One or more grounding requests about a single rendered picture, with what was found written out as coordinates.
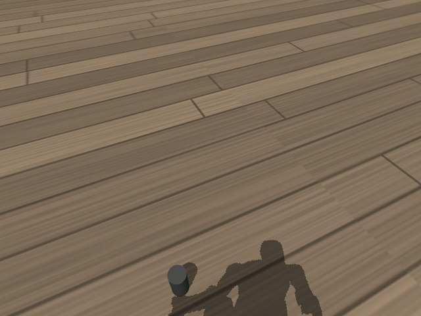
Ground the can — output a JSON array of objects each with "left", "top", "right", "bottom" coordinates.
[{"left": 167, "top": 265, "right": 189, "bottom": 297}]

